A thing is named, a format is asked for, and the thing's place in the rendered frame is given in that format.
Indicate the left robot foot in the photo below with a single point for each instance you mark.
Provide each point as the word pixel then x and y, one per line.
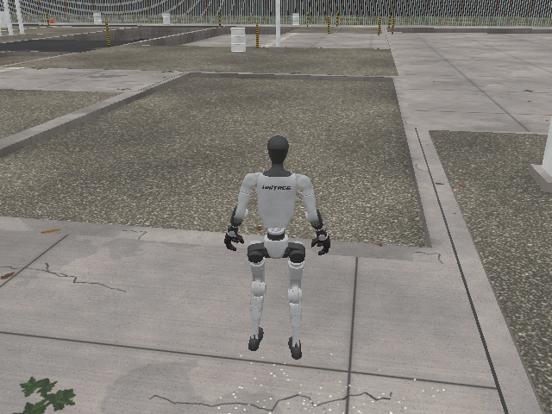
pixel 254 343

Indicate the right robot upper arm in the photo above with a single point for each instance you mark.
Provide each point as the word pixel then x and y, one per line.
pixel 303 182

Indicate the robot right hand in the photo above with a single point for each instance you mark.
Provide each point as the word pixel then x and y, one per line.
pixel 325 244

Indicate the left robot forearm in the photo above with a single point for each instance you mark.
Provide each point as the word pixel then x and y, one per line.
pixel 234 224

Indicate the left robot upper arm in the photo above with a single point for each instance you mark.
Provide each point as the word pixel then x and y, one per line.
pixel 249 181

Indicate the left robot shin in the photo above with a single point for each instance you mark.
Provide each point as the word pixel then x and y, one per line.
pixel 256 308

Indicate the robot left hand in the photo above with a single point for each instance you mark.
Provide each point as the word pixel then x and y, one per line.
pixel 228 240

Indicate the right robot forearm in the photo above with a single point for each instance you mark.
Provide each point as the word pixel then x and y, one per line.
pixel 319 228

